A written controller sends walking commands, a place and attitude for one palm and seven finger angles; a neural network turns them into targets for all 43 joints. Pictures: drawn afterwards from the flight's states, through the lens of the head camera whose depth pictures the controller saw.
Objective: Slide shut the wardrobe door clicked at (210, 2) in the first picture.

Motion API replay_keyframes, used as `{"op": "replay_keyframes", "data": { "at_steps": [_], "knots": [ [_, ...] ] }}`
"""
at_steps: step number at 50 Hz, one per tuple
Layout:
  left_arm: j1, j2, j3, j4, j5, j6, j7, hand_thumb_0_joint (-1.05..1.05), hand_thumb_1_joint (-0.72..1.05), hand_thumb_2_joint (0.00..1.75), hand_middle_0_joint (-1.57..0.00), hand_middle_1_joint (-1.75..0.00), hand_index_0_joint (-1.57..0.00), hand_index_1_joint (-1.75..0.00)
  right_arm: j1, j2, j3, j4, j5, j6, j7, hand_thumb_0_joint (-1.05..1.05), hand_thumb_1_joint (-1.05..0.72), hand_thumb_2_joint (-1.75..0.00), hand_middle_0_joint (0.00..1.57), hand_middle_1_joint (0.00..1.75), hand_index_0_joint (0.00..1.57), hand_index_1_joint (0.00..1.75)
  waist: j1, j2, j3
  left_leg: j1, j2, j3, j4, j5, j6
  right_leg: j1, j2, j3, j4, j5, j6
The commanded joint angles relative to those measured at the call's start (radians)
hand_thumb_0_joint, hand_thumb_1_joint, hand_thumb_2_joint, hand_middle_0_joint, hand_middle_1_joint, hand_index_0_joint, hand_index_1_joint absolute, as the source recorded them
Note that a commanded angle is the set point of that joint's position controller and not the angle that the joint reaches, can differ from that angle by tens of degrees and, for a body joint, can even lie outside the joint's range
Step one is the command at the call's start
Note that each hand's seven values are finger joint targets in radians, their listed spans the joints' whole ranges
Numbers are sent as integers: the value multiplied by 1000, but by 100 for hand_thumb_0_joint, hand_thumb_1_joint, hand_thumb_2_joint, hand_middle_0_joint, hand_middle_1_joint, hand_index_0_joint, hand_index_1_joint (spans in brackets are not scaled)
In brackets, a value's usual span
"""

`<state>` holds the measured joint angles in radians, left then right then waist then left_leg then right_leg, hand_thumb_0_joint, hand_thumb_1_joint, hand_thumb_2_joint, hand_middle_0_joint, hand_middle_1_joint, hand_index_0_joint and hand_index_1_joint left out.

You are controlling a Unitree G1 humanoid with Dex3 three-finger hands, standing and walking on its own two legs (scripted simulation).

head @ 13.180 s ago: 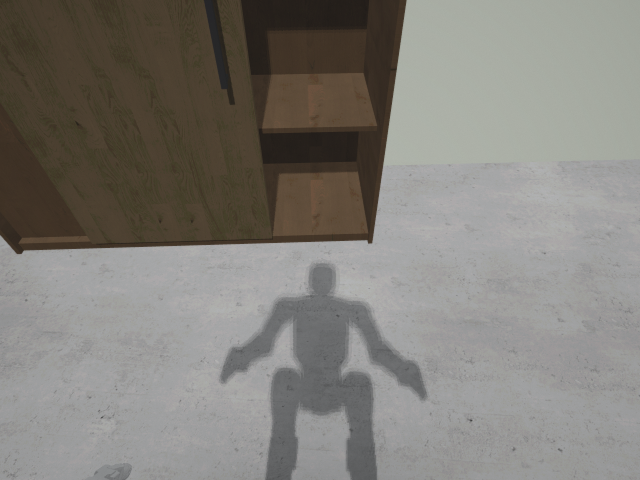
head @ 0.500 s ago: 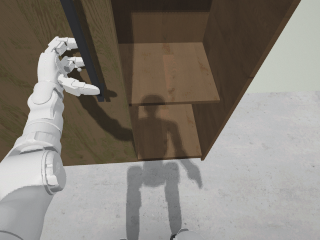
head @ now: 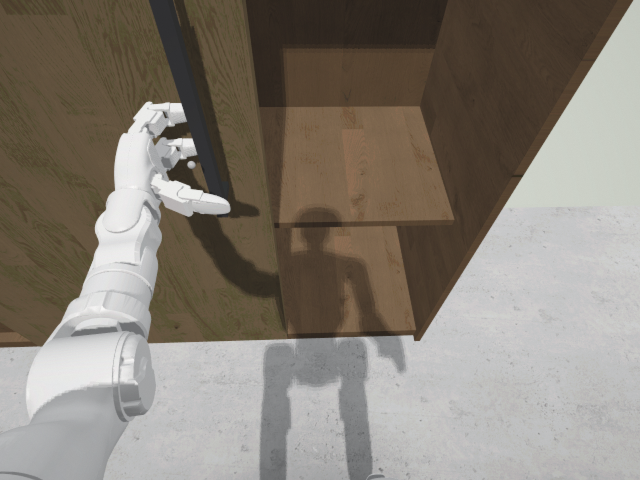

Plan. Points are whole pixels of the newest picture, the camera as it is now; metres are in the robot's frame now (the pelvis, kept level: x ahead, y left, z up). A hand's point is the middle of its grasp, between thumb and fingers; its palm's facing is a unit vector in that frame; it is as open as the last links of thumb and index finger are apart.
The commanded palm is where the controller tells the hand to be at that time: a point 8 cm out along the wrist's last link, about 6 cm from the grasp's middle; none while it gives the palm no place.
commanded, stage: slide the fingers in behind the handle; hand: left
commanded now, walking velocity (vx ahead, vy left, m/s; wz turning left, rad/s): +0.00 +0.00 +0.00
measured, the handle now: (201, 120) +0.53 +0.13 +0.15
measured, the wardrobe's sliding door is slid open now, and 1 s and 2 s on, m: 0.41 0.41 0.41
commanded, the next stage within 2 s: grip the handle and tug to test in 1.26 s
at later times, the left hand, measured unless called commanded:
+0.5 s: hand (220, 160) +0.48 +0.11 +0.12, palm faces +0.00 -1.00 +0.00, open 14.0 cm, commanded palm +0.45 +0.16 +0.12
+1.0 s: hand (223, 162) +0.48 +0.10 +0.13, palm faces +0.00 -1.00 -0.01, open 14.1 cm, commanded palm +0.45 +0.15 +0.12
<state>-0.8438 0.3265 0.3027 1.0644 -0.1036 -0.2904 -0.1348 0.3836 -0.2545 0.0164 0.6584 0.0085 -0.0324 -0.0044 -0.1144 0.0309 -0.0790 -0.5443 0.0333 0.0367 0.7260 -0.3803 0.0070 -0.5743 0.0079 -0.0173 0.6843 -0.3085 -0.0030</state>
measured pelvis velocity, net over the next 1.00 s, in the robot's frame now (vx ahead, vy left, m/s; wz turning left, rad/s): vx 0.00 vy -0.01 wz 0.00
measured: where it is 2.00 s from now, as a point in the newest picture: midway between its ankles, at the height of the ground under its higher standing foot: outside the picture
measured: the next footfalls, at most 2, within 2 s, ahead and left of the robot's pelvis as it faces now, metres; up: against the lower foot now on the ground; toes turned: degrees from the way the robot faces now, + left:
none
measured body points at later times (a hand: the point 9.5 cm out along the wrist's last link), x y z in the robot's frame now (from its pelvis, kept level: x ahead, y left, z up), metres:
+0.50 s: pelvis +0.00 -0.01 +0.00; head +0.07 -0.02 +0.45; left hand +0.48 +0.16 +0.13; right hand +0.03 -0.27 -0.13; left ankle -0.02 +0.11 -0.72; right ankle +0.01 -0.12 -0.72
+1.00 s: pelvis +0.00 -0.01 +0.00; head +0.06 -0.02 +0.45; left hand +0.47 +0.16 +0.13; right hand +0.03 -0.27 -0.12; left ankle -0.02 +0.11 -0.72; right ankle +0.01 -0.12 -0.72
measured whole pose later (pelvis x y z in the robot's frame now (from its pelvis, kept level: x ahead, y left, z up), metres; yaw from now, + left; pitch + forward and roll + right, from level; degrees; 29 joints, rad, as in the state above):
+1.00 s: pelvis +0.00 -0.01 +0.00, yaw +0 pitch +11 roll +0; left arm -0.88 0.27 0.26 1.09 -0.09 -0.31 -0.06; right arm 0.38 -0.26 0.01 0.67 0.00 -0.04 0.00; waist -0.12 0.03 -0.07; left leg -0.53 0.04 0.03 0.70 -0.36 -0.01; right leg -0.57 0.01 -0.02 0.68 -0.30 -0.02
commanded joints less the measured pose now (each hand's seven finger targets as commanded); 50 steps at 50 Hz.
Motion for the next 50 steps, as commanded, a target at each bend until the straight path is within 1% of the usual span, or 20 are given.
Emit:
{"op": "replay_keyframes", "data": {
  "at_steps": [1, 3, 6, 8, 9, 15, 18, 20, 22, 24, 26, 28, 30, 32, 37, 39, 44, 46, 48, 50],
  "knots": [
    [-519, 200, 6, -233, -10, -72, 7, 0, -50, 30, -30, -120, -30, -120, 104, -153, -54, -71, 2, -24, -19, 0, -90, -90, 20, 30, 20, 30, -28, 3, -351, 195, -25, -29, -72, 328, 16, 168, 28, -12, -52, 332, -18],
    [-508, 161, -20, -265, -9, -79, 8, 0, -50, 30, -30, -120, -30, -120, 97, -146, -55, -73, 1, -28, -14, 0, -90, -90, 20, 30, 20, 30, -20, 49, -395, 241, -24, -31, -64, 380, 10, 162, 28, -12, -44, 359, -19],
    [-486, 169, -11, -215, -15, -66, 10, 0, -50, 30, -30, -120, -30, -120, 101, -150, -52, -67, 2, -23, -15, 0, -90, -90, 20, 30, 20, 30, -21, -15, -356, 195, -25, -28, -68, 362, 14, 179, 29, -12, -50, 366, -17],
    [-483, 183, 1, -209, -6, -61, 14, 0, -50, 30, -30, -120, -30, -120, 96, -149, -53, -72, 3, -22, -14, 0, -90, -90, 20, 30, 20, 30, -12, 8, -356, 183, -29, -26, -72, 346, 13, 184, 26, -10, -48, 358, -18],
    [-497, 154, -26, -209, -3, -59, 16, 0, -50, 30, -30, -120, -30, -120, 90, -145, -52, -72, 3, -20, -14, 0, -90, -90, 20, 30, 20, 30, -26, 13, -338, 180, -29, -23, -73, 335, 13, 172, 25, -11, -52, 351, -17],
    [-536, 125, -40, -241, -3, -80, 38, 0, -50, 30, -30, -120, -30, -120, 98, -138, -54, -67, -2, -26, -11, 0, -90, -90, 20, 30, 20, 30, -26, 15, -390, 204, -31, -26, -70, 350, 12, 185, 26, -10, -47, 362, -15],
    [-489, 176, 8, -224, 1, -78, 47, 0, -50, 30, -30, -120, -30, -120, 104, -143, -56, -69, -4, -22, -10, 0, -90, -90, 20, 30, 20, 30, -5, -8, -404, 181, -33, -19, -70, 358, 15, 222, 27, -4, -44, 390, -15],
    [-505, 149, -18, -238, 9, -77, 51, 0, -50, 30, -30, -120, -30, -120, 100, -137, -56, -71, -3, -21, -9, 0, -90, -90, 20, 30, 20, 30, -16, -8, -389, 172, -33, -14, -74, 344, 16, 218, 25, -5, -48, 387, -12],
    [-463, 196, 27, -225, 8, -73, 58, 0, -50, 30, -30, -120, -30, -120, 106, -142, -55, -75, -4, -16, -9, 0, -90, -90, 20, 30, 20, 30, 3, -14, -388, 157, -35, -11, -77, 356, 18, 244, 26, -1, -46, 408, -15],
    [-489, 162, -2, -241, 7, -74, 57, 0, -50, 30, -30, -120, -30, -120, 98, -136, -54, -79, -3, -16, -9, 0, -90, -90, 20, 30, 20, 30, -12, -28, -377, 150, -36, -3, -81, 326, 20, 246, 25, 2, -57, 399, -10],
    [-468, 194, 27, -237, 4, -74, 58, 0, -50, 30, -30, -120, -30, -120, 104, -142, -57, -80, -3, -15, -12, 0, -90, -90, 20, 30, 20, 30, -4, -53, -388, 143, -37, 0, -80, 322, 23, 268, 27, 6, -59, 406, -11],
    [-486, 164, 1, -237, 6, -76, 52, 0, -50, 30, -30, -120, -30, -120, 100, -135, -54, -78, -1, -16, -12, 0, -90, -90, 20, 30, 20, 30, -11, -14, -369, 148, -38, 2, -84, 311, 21, 250, 25, 6, -64, 395, -11],
    [-483, 172, 4, -232, 5, -77, 51, 0, -50, 30, -30, -120, -30, -120, 101, -137, -55, -76, 0, -19, -14, 0, -90, -90, 20, 30, 20, 30, -14, -41, -370, 140, -37, 1, -86, 287, 22, 251, 25, 7, -70, 373, -9],
    [-507, 142, -22, -234, 3, -80, 49, 0, -50, 30, -30, -120, -30, -120, 95, -133, -53, -75, 0, -21, -13, 0, -90, -90, 20, 30, 20, 30, -19, 5, -359, 149, -40, 0, -87, 274, 21, 234, 25, 9, -72, 357, -11],
    [-509, 81, -61, -254, -5, -86, 58, 0, -50, 30, -30, -120, -30, -120, 96, -130, -61, -65, -1, -31, -8, 0, -90, -90, 20, 30, 20, 30, -25, 5, -385, 192, -38, -5, -82, 303, 19, 215, 26, 1, -70, 362, -12],
    [-479, 88, -51, -218, -4, -77, 66, 0, -50, 30, -30, -120, -30, -120, 96, -133, -58, -63, 0, -30, -7, 0, -90, -90, 20, 30, 20, 30, -18, -43, -356, 160, -39, -5, -88, 282, 19, 225, 26, 1, -75, 355, -11],
    [-521, 133, -29, -202, 16, -85, 75, 0, -50, 30, -30, -120, -30, -120, 97, -137, -56, -62, -3, -30, -7, 0, -90, -90, 20, 30, 20, 30, -23, -46, -350, 137, -42, -3, -90, 249, 23, 229, 22, 9, -77, 334, -9],
    [-506, 130, -27, -207, 17, -90, 69, 0, -50, 30, -30, -120, -30, -120, 95, -138, -57, -67, -4, -29, -8, 0, -90, -90, 20, 30, 20, 30, -11, -13, -373, 154, -44, -5, -87, 274, 21, 234, 23, 8, -66, 349, -16],
    [-539, 106, -48, -199, 6, -87, 65, 0, -50, 30, -30, -120, -30, -120, 92, -134, -55, -62, 0, -31, -9, 0, -90, -90, 20, 30, 20, 30, -32, -35, -342, 151, -41, -4, -85, 258, 22, 211, 24, 7, -76, 338, -9],
    [-531, 114, -36, -190, 4, -88, 66, 0, -50, 30, -30, -120, -30, -120, 95, -136, -56, -61, -2, -33, -9, 0, -90, -90, 20, 30, 20, 30, -27, -46, -350, 146, -41, -5, -88, 253, 20, 216, 24, 5, -74, 333, -10]
  ]
}}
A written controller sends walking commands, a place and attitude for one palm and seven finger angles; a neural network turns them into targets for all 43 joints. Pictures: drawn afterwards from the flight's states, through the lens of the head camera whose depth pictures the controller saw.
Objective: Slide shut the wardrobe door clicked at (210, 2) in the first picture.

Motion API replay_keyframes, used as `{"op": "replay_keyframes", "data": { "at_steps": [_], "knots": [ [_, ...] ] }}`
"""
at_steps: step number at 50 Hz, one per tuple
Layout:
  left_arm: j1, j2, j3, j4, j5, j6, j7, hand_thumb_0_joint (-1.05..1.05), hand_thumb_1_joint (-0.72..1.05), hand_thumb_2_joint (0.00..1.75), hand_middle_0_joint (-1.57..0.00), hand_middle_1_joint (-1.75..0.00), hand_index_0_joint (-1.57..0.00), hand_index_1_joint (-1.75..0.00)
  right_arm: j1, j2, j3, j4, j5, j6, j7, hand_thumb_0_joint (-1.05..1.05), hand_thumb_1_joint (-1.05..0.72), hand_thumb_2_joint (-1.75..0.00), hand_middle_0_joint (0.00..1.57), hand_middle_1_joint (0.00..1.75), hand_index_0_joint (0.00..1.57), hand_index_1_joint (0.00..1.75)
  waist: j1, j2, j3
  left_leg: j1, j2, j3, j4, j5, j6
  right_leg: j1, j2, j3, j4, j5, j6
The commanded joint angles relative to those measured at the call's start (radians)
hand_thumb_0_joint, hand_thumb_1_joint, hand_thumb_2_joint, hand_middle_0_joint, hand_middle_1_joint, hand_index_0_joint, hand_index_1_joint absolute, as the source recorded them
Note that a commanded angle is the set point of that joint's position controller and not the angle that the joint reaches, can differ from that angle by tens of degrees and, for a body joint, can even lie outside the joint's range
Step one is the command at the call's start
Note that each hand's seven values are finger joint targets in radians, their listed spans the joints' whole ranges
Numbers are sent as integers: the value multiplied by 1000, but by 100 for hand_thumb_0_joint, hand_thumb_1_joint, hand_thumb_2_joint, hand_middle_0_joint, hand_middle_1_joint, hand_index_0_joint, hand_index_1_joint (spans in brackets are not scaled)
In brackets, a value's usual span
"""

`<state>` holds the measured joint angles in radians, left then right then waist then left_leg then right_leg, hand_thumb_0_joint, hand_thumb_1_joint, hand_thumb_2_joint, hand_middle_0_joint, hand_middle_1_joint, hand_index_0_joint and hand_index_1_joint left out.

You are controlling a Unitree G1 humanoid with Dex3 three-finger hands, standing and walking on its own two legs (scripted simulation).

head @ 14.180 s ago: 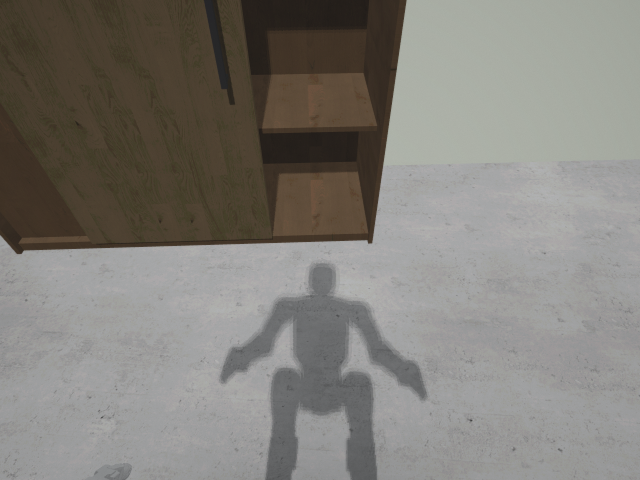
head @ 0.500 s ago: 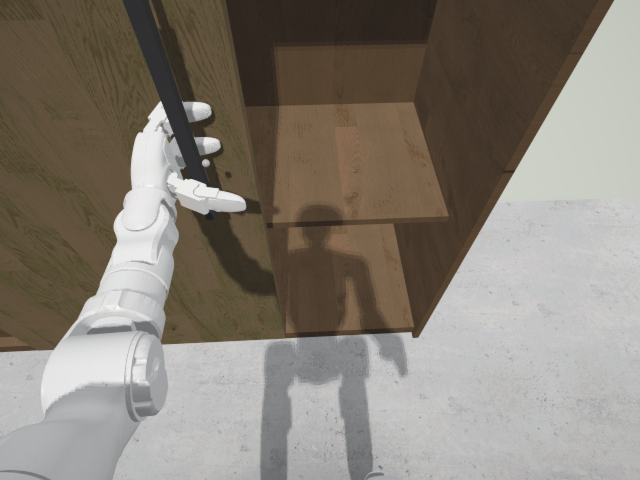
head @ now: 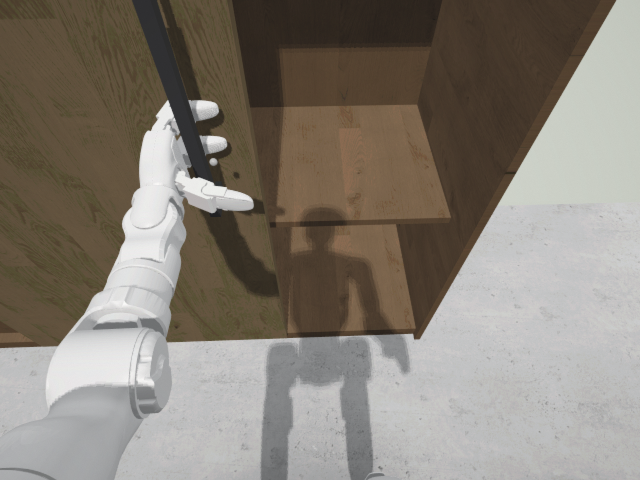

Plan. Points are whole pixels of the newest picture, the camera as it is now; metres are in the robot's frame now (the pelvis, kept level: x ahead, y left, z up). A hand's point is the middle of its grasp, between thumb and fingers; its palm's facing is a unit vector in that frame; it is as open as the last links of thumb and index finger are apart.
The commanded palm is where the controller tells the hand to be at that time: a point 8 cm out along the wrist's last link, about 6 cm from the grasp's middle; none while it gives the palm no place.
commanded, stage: slide the fingers in behind the handle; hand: left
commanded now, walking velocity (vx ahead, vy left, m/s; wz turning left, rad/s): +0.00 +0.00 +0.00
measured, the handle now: (191, 121) +0.54 +0.14 +0.15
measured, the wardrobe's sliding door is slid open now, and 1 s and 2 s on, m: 0.41 0.41 0.41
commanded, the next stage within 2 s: grip the handle and tug to test in 0.26 s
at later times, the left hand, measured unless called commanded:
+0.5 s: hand (213, 162) +0.48 +0.11 +0.13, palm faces +0.00 -1.00 -0.01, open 13.8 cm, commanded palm +0.45 +0.16 +0.12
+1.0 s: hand (211, 161) +0.48 +0.12 +0.13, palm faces +0.00 -1.00 -0.01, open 6.3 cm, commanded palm +0.46 +0.16 +0.12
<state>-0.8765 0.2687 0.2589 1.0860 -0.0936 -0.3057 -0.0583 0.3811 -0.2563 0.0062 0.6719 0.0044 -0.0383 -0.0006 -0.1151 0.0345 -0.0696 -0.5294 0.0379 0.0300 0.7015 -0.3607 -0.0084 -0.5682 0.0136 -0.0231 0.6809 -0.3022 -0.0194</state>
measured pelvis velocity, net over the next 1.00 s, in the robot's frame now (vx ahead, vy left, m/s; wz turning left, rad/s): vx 0.01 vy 0.00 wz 0.00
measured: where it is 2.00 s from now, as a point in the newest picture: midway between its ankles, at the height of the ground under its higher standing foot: outside the picture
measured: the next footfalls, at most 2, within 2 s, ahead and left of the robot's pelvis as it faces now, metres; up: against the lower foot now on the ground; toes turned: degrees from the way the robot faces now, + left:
none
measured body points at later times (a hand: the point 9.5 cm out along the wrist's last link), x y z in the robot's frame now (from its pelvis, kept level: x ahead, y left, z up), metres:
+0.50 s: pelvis +0.00 +0.01 +0.00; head +0.06 +0.00 +0.45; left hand +0.47 +0.17 +0.13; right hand +0.03 -0.25 -0.13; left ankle -0.01 +0.12 -0.72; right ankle +0.02 -0.11 -0.72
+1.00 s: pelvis +0.01 +0.00 +0.00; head +0.07 +0.00 +0.45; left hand +0.48 +0.17 +0.13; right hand +0.05 -0.25 -0.13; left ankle -0.01 +0.12 -0.72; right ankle +0.02 -0.11 -0.72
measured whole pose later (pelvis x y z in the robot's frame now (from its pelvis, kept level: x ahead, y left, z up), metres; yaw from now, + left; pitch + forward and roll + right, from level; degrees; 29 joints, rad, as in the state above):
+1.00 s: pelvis +0.01 +0.00 +0.00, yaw +0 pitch +11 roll +0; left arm -0.86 0.25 0.24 1.06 -0.10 -0.29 -0.05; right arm 0.38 -0.25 0.01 0.68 0.00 -0.03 0.00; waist -0.10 0.04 -0.07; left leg -0.52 0.03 0.03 0.70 -0.37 0.00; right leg -0.56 0.01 -0.02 0.68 -0.31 -0.01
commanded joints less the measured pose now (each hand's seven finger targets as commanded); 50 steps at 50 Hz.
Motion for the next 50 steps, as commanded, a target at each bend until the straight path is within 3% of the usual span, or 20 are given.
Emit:
{"op": "replay_keyframes", "data": {
  "at_steps": [1, 4, 7, 8, 10, 11, 13, 15, 18, 21, 24, 27, 34, 36, 37, 40, 42, 45, 46, 50],
  "knots": [
    [-490, 193, 23, -219, -3, -76, -8, 0, -50, 30, -30, -120, -30, -120, 98, -139, -45, -78, 0, -26, -14, 0, -90, -90, 20, 30, 20, 30, -14, -20, -375, 139, -47, -2, -62, 248, 35, 212, 18, 11, -63, 328, 2],
    [-524, 161, -4, -215, 1, -76, -2, 0, -50, 30, -30, -120, -30, -120, 100, -134, -45, -71, 0, -27, -12, 0, -90, -90, 20, 30, 20, 30, -32, -17, -358, 148, -43, -5, -60, 251, 33, 180, 18, 6, -64, 318, 5],
    [-476, 173, 14, -233, 0, -82, 0, 0, -50, 30, -30, -120, -30, -120, 103, -135, -50, -77, -2, -26, -11, 0, -90, -90, 20, 30, 20, 30, -14, -25, -414, 173, -42, -7, -54, 304, 32, 209, 20, 4, -51, 359, 2],
    [-485, 148, -8, -250, -1, -82, -3, 0, -50, 30, -30, -120, -30, -120, 98, -131, -46, -80, -2, -26, -9, 0, -90, -90, 20, 30, 20, 30, -16, 1, -408, 182, -41, -7, -57, 309, 30, 199, 21, 2, -51, 360, 1],
    [-480, 155, -2, -234, -3, -78, 1, 0, -50, 30, -30, -120, -30, -120, 98, -134, -49, -76, 0, -25, -9, 0, -90, -90, 20, 30, 20, 30, -23, -48, -376, 157, -39, -6, -59, 274, 33, 193, 22, 2, -62, 333, 5],
    [-481, 162, -1, -225, 2, -77, 1, 0, -50, 30, -30, -120, -30, -120, 101, -136, -48, -75, -1, -23, -11, 0, -90, -90, 20, 30, 20, 30, -19, -40, -362, 152, -39, -8, -64, 269, 32, 191, 22, 0, -60, 325, 2],
    [-485, 168, 7, -265, 4, -83, 5, 0, -50, 30, -30, -120, -30, -120, 99, -134, -50, -79, -2, -24, -9, 0, -90, -90, 20, 30, 20, 30, -11, 4, -399, 178, -41, -6, -60, 298, 30, 200, 21, 3, -54, 347, 1],
    [-471, 126, -26, -263, 1, -78, 5, 0, -50, 30, -30, -120, -30, -120, 94, -128, -47, -80, 0, -24, -7, 0, -90, -90, 20, 30, 20, 30, -18, -1, -381, 183, -37, -7, -62, 298, 29, 184, 23, -2, -59, 338, 1],
    [-477, 148, -7, -259, 2, -75, 11, 0, -50, 30, -30, -120, -30, -120, 101, -135, -50, -74, -2, -23, -8, 0, -90, -90, 20, 30, 20, 30, -16, -24, -374, 178, -35, -13, -67, 296, 29, 184, 24, -5, -58, 332, 0],
    [-461, 95, -44, -296, 0, -76, 12, 0, -36, 36, -32, -122, -32, -122, 94, -129, -52, -82, -2, -27, -6, 0, -90, -90, 20, 30, 20, 30, -14, 6, -398, 217, -36, -11, -60, 335, 28, 181, 25, -5, -55, 353, -3],
    [-456, 158, 2, -283, -1, -71, 13, 0, -22, 42, -33, -124, -33, -124, 99, -134, -51, -75, -2, -24, -8, 0, -90, -90, 20, 30, 20, 30, -10, -46, -389, 177, -35, -11, -68, 311, 30, 211, 24, -4, -59, 355, 1],
    [-461, 133, -17, -271, 1, -68, 9, 0, -8, 48, -35, -126, -35, -126, 91, -130, -50, -75, 1, -24, -9, 0, -90, -90, 20, 30, 20, 30, -12, -2, -363, 183, -37, -7, -67, 305, 29, 188, 23, -2, -62, 345, -1],
    [-473, 107, -36, -301, -3, -71, 9, 0, 25, 62, -38, -131, -38, -131, 91, -127, -52, -76, -1, -28, -6, 0, -90, -90, 20, 30, 20, 30, -15, -19, -391, 207, -37, -12, -62, 331, 29, 193, 25, -4, -58, 362, 0],
    [-436, 140, -10, -306, -3, -70, 8, 0, 34, 66, -39, -132, -39, -132, 93, -132, -53, -79, -2, -25, -8, 0, -90, -90, 20, 30, 20, 30, -2, -14, -411, 212, -37, -12, -58, 362, 29, 213, 25, -3, -51, 389, -4],
    [-424, 110, -31, -289, -7, -64, 4, 0, 39, 68, -40, -133, -40, -133, 86, -125, -50, -81, 1, -25, -6, 0, -90, -90, 20, 30, 20, 30, -8, -18, -389, 205, -36, -8, -60, 356, 29, 203, 26, -4, -56, 388, 0],
    [-459, 114, -33, -269, -7, -59, 1, 0, 53, 74, -41, -135, -41, -135, 87, -128, -50, -76, 2, -24, -7, 0, -90, -90, 20, 30, 20, 30, -22, -47, -347, 173, -39, -6, -65, 300, 32, 195, 24, -2, -68, 357, 3],
    [-465, 124, -29, -289, -4, -62, -2, 0, 62, 78, -42, -136, -42, -136, 86, -127, -48, -80, 1, -23, -9, 0, -90, -90, 20, 30, 20, 30, -13, -6, -381, 190, -41, -8, -63, 319, 32, 202, 23, 0, -59, 368, 0],
    [-476, 121, -26, -261, -8, -57, -7, 0, 76, 84, -44, -138, -44, -138, 88, -126, -47, -77, 1, -24, -11, 0, -90, -90, 20, 30, 20, 30, -22, -38, -360, 167, -43, -4, -62, 290, 34, 200, 23, 2, -66, 356, 4],
    [-466, 146, -11, -247, -4, -57, -6, 0, 81, 86, -44, -139, -44, -139, 92, -131, -47, -75, 0, -21, -12, 0, -90, -90, 20, 30, 20, 30, -16, -28, -354, 163, -43, -6, -61, 290, 33, 199, 23, 3, -64, 353, 1],
    [-500, 143, -15, -246, -4, -60, -8, 0, 90, 90, -45, -140, -45, -140, 96, -129, -47, -72, 0, -23, -12, 0, -90, -90, 20, 30, 20, 30, -29, -25, -371, 168, -42, -8, -58, 291, 33, 189, 22, 2, -61, 349, 5]
  ]
}}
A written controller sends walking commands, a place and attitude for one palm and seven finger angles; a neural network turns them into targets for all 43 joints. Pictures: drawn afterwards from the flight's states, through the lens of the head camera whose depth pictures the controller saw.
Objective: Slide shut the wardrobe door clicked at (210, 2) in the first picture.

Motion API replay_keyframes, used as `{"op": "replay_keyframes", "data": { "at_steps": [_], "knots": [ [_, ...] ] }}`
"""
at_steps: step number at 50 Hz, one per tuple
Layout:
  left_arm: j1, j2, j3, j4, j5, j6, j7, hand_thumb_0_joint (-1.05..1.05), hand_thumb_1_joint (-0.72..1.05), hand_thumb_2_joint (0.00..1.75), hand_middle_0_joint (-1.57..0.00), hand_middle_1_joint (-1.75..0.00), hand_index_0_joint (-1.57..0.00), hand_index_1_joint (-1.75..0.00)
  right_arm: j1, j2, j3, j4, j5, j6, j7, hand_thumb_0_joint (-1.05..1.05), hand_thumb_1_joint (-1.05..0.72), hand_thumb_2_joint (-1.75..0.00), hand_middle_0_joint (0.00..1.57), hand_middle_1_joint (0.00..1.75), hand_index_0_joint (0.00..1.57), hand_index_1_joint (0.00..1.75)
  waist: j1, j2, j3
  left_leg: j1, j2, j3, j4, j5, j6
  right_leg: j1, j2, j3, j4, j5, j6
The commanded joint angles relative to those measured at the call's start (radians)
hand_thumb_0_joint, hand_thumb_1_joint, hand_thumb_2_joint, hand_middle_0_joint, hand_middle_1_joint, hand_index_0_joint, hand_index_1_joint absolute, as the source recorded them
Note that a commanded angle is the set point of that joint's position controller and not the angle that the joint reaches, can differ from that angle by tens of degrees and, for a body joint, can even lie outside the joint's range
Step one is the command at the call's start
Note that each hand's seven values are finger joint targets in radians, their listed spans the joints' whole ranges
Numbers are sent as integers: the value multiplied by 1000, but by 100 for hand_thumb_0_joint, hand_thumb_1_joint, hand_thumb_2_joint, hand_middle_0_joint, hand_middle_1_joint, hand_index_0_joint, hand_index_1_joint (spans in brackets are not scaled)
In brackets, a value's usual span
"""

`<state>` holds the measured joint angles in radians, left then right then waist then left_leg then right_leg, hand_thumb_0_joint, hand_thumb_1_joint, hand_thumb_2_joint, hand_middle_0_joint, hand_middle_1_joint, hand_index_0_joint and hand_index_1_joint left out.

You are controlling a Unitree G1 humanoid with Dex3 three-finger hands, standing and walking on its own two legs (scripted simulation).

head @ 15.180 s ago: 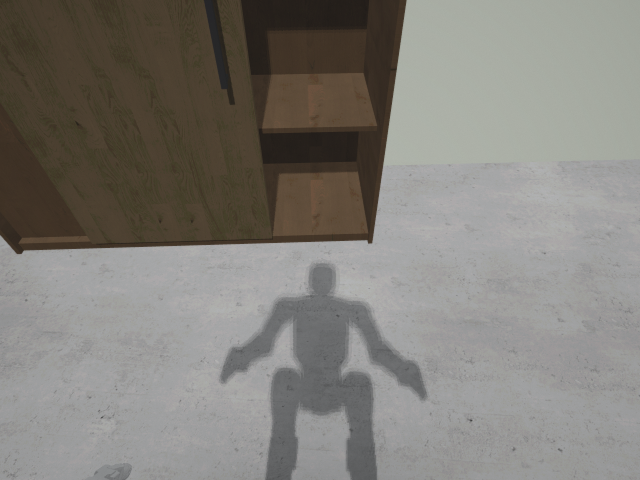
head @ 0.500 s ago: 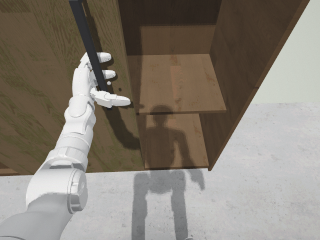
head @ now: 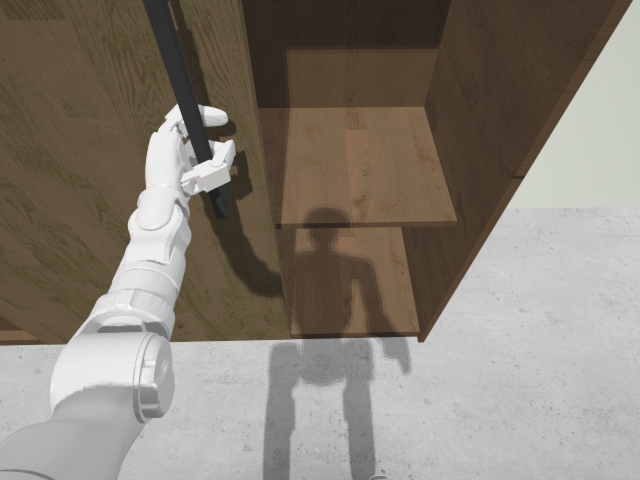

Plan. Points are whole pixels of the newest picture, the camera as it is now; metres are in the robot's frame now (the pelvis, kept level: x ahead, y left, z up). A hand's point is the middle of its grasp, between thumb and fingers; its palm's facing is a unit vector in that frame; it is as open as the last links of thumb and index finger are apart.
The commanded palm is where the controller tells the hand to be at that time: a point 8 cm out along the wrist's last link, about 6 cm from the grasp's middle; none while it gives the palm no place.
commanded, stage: grip the handle and tug to test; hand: left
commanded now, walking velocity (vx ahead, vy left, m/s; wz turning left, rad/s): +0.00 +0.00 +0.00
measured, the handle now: (199, 123) +0.53 +0.14 +0.15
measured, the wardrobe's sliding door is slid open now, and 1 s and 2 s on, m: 0.41 0.41 0.41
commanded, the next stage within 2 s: tug the door sideways, standing still in 0.78 s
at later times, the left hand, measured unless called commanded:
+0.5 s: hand (221, 163) +0.48 +0.11 +0.12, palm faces +0.00 -1.00 +0.00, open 5.1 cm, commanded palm +0.44 +0.16 +0.12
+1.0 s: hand (217, 167) +0.47 +0.11 +0.12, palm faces -0.01 -1.00 +0.00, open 5.3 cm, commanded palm +0.45 +0.15 +0.12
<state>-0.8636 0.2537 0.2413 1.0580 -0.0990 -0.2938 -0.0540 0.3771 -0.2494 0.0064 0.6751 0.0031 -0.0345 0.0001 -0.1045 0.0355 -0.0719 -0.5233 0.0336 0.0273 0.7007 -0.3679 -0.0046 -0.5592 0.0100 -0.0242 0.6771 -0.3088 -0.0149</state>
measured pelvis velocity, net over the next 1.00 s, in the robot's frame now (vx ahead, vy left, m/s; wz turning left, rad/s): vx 0.03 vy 0.00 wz -0.01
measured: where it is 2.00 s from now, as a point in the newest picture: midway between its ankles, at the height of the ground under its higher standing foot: outside the picture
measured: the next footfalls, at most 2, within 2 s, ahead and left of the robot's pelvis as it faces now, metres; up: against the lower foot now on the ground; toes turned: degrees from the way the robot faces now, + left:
none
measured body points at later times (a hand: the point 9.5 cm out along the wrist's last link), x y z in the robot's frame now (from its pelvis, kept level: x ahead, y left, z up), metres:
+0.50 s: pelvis +0.00 +0.00 +0.00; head +0.06 -0.01 +0.45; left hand +0.48 +0.16 +0.12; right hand +0.02 -0.26 -0.13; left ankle -0.02 +0.12 -0.72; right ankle +0.01 -0.11 -0.72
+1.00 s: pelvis +0.03 +0.00 +0.01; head +0.07 +0.00 +0.45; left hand +0.47 +0.17 +0.13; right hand +0.10 -0.25 -0.11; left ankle -0.02 +0.12 -0.72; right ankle +0.01 -0.11 -0.72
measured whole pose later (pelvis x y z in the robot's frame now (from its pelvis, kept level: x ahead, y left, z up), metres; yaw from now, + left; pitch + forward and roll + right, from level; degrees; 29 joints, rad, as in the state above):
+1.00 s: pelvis +0.03 +0.00 +0.01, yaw +0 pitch +10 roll -1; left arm -0.67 0.19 0.19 0.78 -0.12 -0.18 -0.03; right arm 0.35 -0.24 -0.01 0.63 0.01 -0.02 0.01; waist -0.08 0.04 -0.09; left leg -0.44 0.04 0.03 0.65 -0.38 0.00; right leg -0.48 0.02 -0.02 0.62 -0.32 -0.01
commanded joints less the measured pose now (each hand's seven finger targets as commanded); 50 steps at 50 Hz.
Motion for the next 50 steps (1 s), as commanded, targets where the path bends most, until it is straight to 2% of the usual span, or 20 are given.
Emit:
{"op": "replay_keyframes", "data": {
  "at_steps": [1, 5, 7, 9, 11, 14, 17, 18, 20, 22, 23, 25, 27, 32, 33, 39, 42, 44, 47, 50],
  "knots": [
    [-510, 152, -1, -230, -1, -75, -15, 0, 90, 90, -45, -140, -45, -140, 100, -135, -48, -81, 0, -27, -13, 0, -90, -90, 20, 30, 20, 30, -31, -7, -388, 176, -40, -4, -52, 317, 30, 185, 27, 7, -53, 370, -3],
    [-512, 141, -6, -228, -4, -80, -15, 0, 90, 90, -45, -140, -45, -140, 99, -132, -48, -81, 0, -29, -10, 0, -90, -90, 20, 30, 20, 30, -38, -31, -384, 168, -38, -3, -52, 313, 30, 186, 27, 5, -55, 372, 2],
    [-499, 177, 19, -210, -1, -77, -13, 0, 90, 90, -45, -140, -45, -140, 105, -138, -47, -79, 0, -26, -11, 0, -90, -90, 20, 30, 20, 30, -33, -43, -384, 149, -38, -3, -53, 304, 32, 196, 26, 6, -55, 371, 1],
    [-522, 163, 5, -203, 5, -75, -13, 0, 90, 90, -45, -140, -45, -140, 104, -136, -45, -76, 1, -26, -10, 0, -90, -90, 20, 30, 20, 30, -41, -13, -361, 143, -40, -1, -56, 276, 30, 173, 26, 6, -60, 341, 1],
    [-522, 192, 26, -170, 8, -72, -9, 0, 90, 90, -45, -140, -45, -140, 114, -143, -46, -70, -2, -24, -14, 0, -90, -90, 20, 30, 20, 30, -41, -55, -343, 122, -40, -6, -59, 262, 33, 180, 27, 4, -62, 329, 1],
    [-516, 176, 16, -190, 7, -78, -12, 0, 90, 90, -45, -140, -45, -140, 106, -137, -47, -76, 0, -27, -13, 0, -90, -90, 20, 30, 20, 30, -35, -1, -376, 145, -41, -2, -55, 270, 29, 176, 25, 7, -57, 331, -1],
    [-527, 163, 6, -209, 1, -86, -10, 0, 90, 90, -45, -140, -45, -140, 112, -139, -47, -75, -2, -28, -10, 0, -90, -90, 20, 30, 20, 30, -39, -21, -393, 161, -37, -10, -54, 295, 28, 175, 28, 1, -53, 341, -1],
    [-510, 184, 28, -201, 1, -87, -7, 0, 90, 90, -45, -140, -45, -140, 112, -140, -49, -75, -2, -29, -10, 0, -90, -90, 20, 30, 20, 30, -32, -27, -392, 155, -37, -8, -54, 291, 29, 183, 28, 5, -55, 340, -1],
    [-474, 164, 16, -222, -1, -90, -8, 0, 90, 90, -45, -140, -45, -140, 105, -137, -49, -82, -1, -30, -8, 0, -90, -90, 20, 30, 20, 30, -24, -30, -401, 158, -37, -3, -58, 299, 29, 199, 28, 3, -56, 354, -1],
    [-438, 180, 32, -253, -3, -90, -7, 0, 90, 90, -45, -140, -45, -140, 102, -138, -49, -90, -1, -28, -5, 0, -90, -90, 20, 30, 20, 30, -8, 2, -420, 167, -37, 0, -57, 328, 27, 217, 28, 4, -50, 379, -5],
    [-402, 174, 28, -255, -2, -86, -8, 0, 90, 90, -45, -140, -45, -140, 99, -139, -50, -95, 0, -26, -5, 0, -90, -90, 20, 30, 20, 30, -5, -28, -418, 168, -35, -1, -60, 337, 28, 225, 30, 0, -49, 386, -5],
    [-372, 142, 7, -289, -9, -79, -12, 0, 90, 90, -45, -140, -45, -140, 86, -133, -50, -106, 4, -27, -2, 0, -90, -90, 20, 30, 20, 30, -1, -9, -408, 171, -34, 8, -63, 342, 27, 230, 30, 1, -55, 398, -5],
    [-342, 147, 7, -290, -9, -67, -11, 0, 90, 90, -45, -140, -45, -140, 85, -137, -50, -109, 6, -22, -3, 0, -90, -90, 20, 30, 20, 30, -1, -39, -378, 156, -32, 6, -71, 345, 28, 234, 30, -3, -58, 401, -5],
    [-288, 142, 11, -352, -11, -39, -8, 0, 90, 90, -45, -140, -45, -140, 73, -132, -53, -121, 9, -18, -2, 0, -90, -90, 20, 30, 20, 30, 15, 4, -391, 187, -32, 13, -71, 386, 27, 250, 29, -2, -59, 434, -7],
    [-242, 163, 37, -348, -14, -31, -6, 0, 90, 90, -45, -140, -45, -140, 77, -135, -55, -124, 8, -15, -2, 0, -90, -90, 20, 30, 20, 30, 26, -43, -395, 176, -30, 13, -73, 399, 28, 274, 30, -4, -57, 453, -7],
    [-86, 128, 22, -477, -29, 5, -13, 0, 90, 90, -45, -140, -45, -140, 45, -124, -56, -156, 14, -12, 2, 0, -90, -90, 20, 30, 20, 30, 52, -23, -395, 199, -28, 31, -81, 503, 28, 332, 24, -3, -61, 562, -5],
    [-120, 110, -6, -519, -27, 24, -8, 0, 90, 90, -45, -140, -45, -140, 39, -123, -57, -154, 16, -9, 0, 0, -90, -90, 20, 30, 20, 30, 33, -27, -369, 214, -28, 27, -81, 507, 29, 314, 25, -6, -67, 562, -2],
    [-85, 85, -22, -545, -27, 36, -4, 0, 90, 90, -45, -140, -45, -140, 35, -118, -57, -158, 16, -11, 1, 0, -90, -90, 20, 30, 20, 30, 40, -13, -383, 239, -26, 25, -81, 549, 27, 319, 24, -8, -67, 576, -2],
    [-293, 75, -54, -521, -17, 46, 15, 0, 90, 90, -45, -140, -45, -140, 49, -119, -57, -121, 11, -7, -7, 0, -90, -90, 20, 30, 20, 30, -13, -16, -357, 265, -24, 10, -67, 543, 26, 256, 27, -8, -73, 555, 3],
    [-366, 15, -98, -463, -7, 39, 30, 0, 90, 90, -45, -140, -45, -140, 58, -113, -60, -94, 5, -14, -6, 0, -90, -90, 20, 30, 20, 30, -29, -3, -364, 283, -26, 1, -55, 537, 22, 218, 27, -12, -70, 526, 1]
  ]
}}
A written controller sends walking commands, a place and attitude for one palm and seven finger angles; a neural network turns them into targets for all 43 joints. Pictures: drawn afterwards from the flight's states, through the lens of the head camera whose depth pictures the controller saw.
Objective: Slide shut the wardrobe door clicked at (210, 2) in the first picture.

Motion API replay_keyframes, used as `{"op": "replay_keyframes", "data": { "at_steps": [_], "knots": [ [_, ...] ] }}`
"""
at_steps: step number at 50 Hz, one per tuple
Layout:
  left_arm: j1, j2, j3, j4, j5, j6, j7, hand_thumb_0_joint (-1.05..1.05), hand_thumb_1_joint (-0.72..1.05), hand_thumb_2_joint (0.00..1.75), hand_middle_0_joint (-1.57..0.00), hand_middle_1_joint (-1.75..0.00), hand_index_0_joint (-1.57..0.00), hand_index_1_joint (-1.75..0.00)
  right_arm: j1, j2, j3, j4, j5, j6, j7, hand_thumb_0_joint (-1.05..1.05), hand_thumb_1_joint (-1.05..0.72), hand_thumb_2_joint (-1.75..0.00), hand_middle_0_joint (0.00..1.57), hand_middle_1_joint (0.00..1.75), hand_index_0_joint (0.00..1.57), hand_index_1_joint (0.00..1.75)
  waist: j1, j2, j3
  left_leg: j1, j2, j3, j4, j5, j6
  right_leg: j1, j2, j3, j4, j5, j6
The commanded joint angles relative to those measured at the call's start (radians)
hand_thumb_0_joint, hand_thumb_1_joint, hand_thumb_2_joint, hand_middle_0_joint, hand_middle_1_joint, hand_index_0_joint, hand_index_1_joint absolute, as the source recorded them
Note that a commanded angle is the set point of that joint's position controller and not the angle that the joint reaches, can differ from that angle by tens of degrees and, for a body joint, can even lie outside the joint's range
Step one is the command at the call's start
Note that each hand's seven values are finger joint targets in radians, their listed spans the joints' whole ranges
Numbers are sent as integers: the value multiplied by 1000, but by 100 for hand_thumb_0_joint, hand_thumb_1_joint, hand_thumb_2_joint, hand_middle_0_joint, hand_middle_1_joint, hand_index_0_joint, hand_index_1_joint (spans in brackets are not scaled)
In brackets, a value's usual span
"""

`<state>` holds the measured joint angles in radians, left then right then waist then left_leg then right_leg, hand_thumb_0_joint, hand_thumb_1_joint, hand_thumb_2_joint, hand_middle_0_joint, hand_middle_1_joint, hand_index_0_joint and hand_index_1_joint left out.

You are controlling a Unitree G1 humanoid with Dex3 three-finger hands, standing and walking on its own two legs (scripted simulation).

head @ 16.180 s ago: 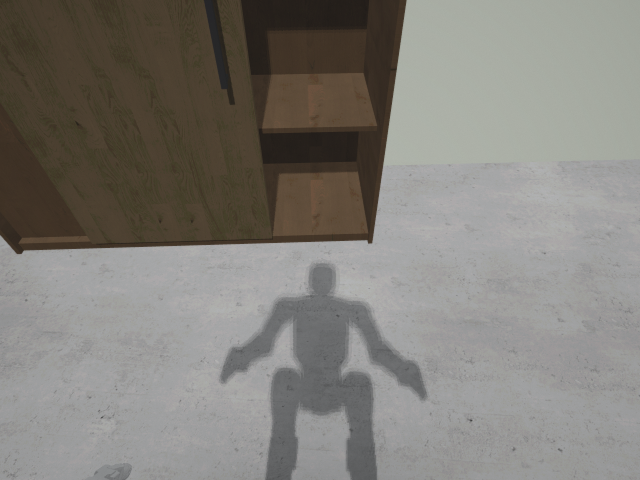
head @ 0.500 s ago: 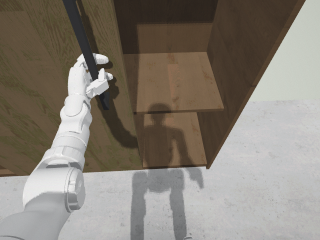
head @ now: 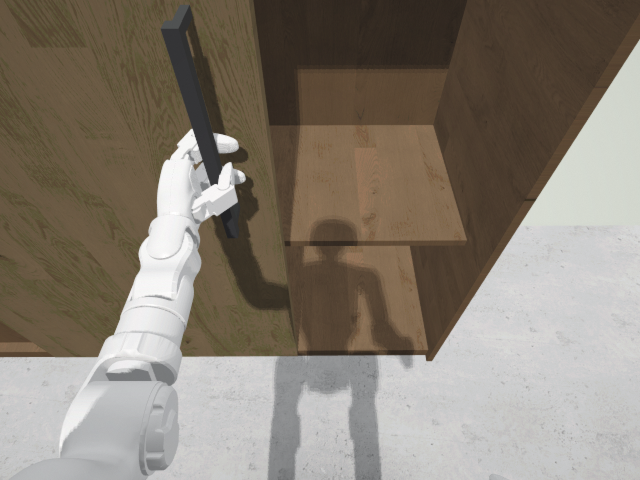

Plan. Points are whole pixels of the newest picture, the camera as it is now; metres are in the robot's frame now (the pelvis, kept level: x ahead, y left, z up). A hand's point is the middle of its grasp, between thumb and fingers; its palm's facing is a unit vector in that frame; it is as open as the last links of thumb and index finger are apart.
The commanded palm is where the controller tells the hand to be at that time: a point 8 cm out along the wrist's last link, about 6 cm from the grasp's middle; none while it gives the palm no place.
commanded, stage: tug the door sideways, standing still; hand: left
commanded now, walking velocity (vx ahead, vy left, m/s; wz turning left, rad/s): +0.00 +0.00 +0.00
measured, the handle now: (213, 146) +0.50 +0.13 +0.14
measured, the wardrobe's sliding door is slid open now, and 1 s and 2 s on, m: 0.41 0.41 0.34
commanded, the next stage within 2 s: step sideways, sliding the door along in 0.80 s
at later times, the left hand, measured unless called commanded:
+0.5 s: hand (235, 190) +0.45 +0.10 +0.12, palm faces +0.08 -1.00 -0.03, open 5.5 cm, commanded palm +0.42 +0.10 +0.12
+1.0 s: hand (233, 191) +0.45 +0.11 +0.11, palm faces +0.04 -0.99 -0.12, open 5.6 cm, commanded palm +0.43 +0.13 +0.12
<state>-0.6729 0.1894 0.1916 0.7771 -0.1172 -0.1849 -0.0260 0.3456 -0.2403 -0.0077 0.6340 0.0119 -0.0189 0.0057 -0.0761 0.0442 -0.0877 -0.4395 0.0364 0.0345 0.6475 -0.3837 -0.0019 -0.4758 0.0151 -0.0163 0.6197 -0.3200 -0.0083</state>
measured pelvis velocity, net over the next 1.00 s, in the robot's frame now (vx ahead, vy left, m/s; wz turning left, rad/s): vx -0.01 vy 0.00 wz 0.04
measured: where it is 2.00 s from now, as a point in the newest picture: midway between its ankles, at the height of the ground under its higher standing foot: outside the picture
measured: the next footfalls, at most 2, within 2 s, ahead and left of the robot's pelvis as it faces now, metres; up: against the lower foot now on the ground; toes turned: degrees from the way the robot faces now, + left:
right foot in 1.66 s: +0.14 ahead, -0.22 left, +0.00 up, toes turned +7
left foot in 1.86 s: +0.05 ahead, +0.01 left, +0.00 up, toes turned +19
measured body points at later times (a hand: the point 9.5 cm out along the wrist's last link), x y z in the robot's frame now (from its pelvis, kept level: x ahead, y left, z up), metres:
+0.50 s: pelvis -0.01 +0.00 +0.00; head +0.05 -0.01 +0.44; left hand +0.44 +0.16 +0.12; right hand +0.03 -0.24 -0.14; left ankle -0.04 +0.12 -0.72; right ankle -0.01 -0.12 -0.72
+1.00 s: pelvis -0.01 +0.00 +0.00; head +0.06 -0.01 +0.45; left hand +0.44 +0.16 +0.12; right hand +0.08 -0.24 -0.13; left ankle -0.04 +0.12 -0.72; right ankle -0.01 -0.12 -0.72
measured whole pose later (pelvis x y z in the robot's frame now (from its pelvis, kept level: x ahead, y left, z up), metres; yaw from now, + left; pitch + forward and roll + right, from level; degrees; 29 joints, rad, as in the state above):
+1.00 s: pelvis -0.01 +0.00 +0.00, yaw +2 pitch +9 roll -1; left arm -0.78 0.17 0.04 0.86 -0.09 -0.21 0.09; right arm 0.31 -0.23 0.00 0.71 0.01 -0.06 -0.01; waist -0.04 0.06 -0.03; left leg -0.44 0.01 0.00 0.65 -0.37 0.00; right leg -0.46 -0.01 -0.05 0.62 -0.32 0.00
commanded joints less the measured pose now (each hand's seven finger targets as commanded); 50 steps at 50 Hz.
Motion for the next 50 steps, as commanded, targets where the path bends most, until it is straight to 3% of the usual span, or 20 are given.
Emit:
{"op": "replay_keyframes", "data": {
  "at_steps": [1, 7, 10, 13, 21, 33, 38, 40, 44, 45, 46, 47, 48, 50],
  "knots": [
    [-574, 67, -59, -182, 12, -76, 7, 0, 90, 90, -45, -140, -45, -140, 97, -123, -47, -47, -6, -32, -12, 0, -90, -90, 20, 30, 20, 30, -61, -25, -359, 211, -28, -13, 2, 572, 20, 131, 23, -22, -8, 539, -7],
    [-648, -35, -148, -157, 16, -127, 16, 0, 90, 90, -45, -140, -45, -140, 91, -117, -47, -21, -14, -55, 1, 0, -90, -90, 20, 30, 20, 30, -74, 11, -402, 253, -29, -33, 13, 568, 13, 82, 23, -26, 0, 490, -10],
    [-650, -87, -188, -111, 17, -140, 21, 0, 90, 90, -45, -140, -45, -140, 88, -117, -46, -13, -12, -67, 6, 0, -90, -90, 20, 30, 20, 30, -83, -20, -368, 239, -27, -43, 8, 507, 11, 49, 26, -34, -2, 434, -12],
    [-684, -114, -214, -124, 18, -155, 25, 0, 90, 90, -45, -140, -45, -140, 92, -120, -48, -4, -15, -79, 11, 0, -90, -90, 20, 30, 20, 30, -89, 9, -388, 254, -27, -51, 7, 492, 8, 31, 26, -35, 1, 409, -14],
    [-705, -221, -311, -136, 27, -161, 42, 0, 90, 90, -45, -140, -45, -140, 111, -119, -52, 20, -21, -111, 20, 0, -90, -90, 20, 30, 20, 30, -106, 16, -380, 280, -19, -79, 5, 503, 2, -19, 28, -51, 5, 357, -16],
    [-701, -227, -321, -161, 17, -147, 38, 0, 90, 90, -45, -140, -45, -140, 117, -119, -51, 29, -22, -129, 26, 0, -90, -90, 20, 30, 20, 30, -104, -4, -386, 290, -23, -75, 12, 544, 5, -11, 32, -51, 4, 399, -12],
    [-694, -229, -329, -179, 24, -146, 40, 0, 90, 90, -45, -140, -45, -140, 108, -117, -49, 23, -20, -129, 30, 0, -90, -90, 20, 30, 20, 30, -100, 30, -386, 307, -23, -82, 16, 574, 1, -26, 30, -53, 12, 396, -14],
    [-689, -231, -329, -191, 22, -144, 39, 0, 90, 90, -45, -140, -45, -140, 109, -117, -51, 18, -21, -129, 31, 0, -90, -90, 20, 30, 20, 30, -101, 12, -409, 313, -23, -79, 22, 594, 3, -16, 31, -51, 13, 419, -11],
    [-670, -237, -330, -175, 20, -133, 37, 0, 90, 90, -45, -140, -45, -140, 102, -116, -48, 11, -20, -124, 30, 0, -90, -90, 20, 30, 20, 30, -98, -7, -390, 295, -26, -76, 22, 577, 6, -11, 31, -52, 13, 423, -10],
    [-728, -217, -324, -203, 19, -135, 39, 0, 90, 90, -45, -140, -45, -140, 101, -118, -46, 13, -19, -123, 28, 0, -90, -90, 20, 30, 20, 30, -107, -15, -394, 296, -27, -80, 19, 567, 7, -4, 31, -52, 11, 426, -9],
    [-784, 285, -39, -234, 88, -137, 85, 0, 90, 90, -45, -140, -45, -140, 45, -156, -45, -25, 12, -90, -23, 0, -90, -90, 20, 30, 20, 30, 4, 8, -402, 264, -2, -54, -35, 463, 44, 145, -43, 2, -49, 403, -11],
    [-804, 152, -147, -251, 79, -127, 78, 0, 90, 90, -45, -140, -45, -140, 4, -125, -40, -22, 12, -69, -47, 0, -90, -90, 20, 30, 20, 30, -26, -4, -408, 273, 0, -46, -62, 435, 47, 188, -42, -9, -65, 421, -6],
    [-760, 5, -242, -246, 71, -110, 62, 0, 90, 90, -45, -140, -45, -140, -26, -90, -28, -41, 18, -57, -59, 0, -90, -90, 20, 30, 20, 30, -37, -8, -370, 287, 16, -47, -62, 471, 52, 177, -32, -22, -59, 433, 1],
    [-691, -5, -253, -223, 68, -85, 55, 0, 90, 90, -45, -140, -45, -140, -23, -107, -42, -41, 16, -37, -76, 0, -90, -90, 20, 30, 20, 30, -35, 20, -351, 361, 59, -74, -45, 625, 54, 131, -18, -33, -14, 438, 6]
  ]
}}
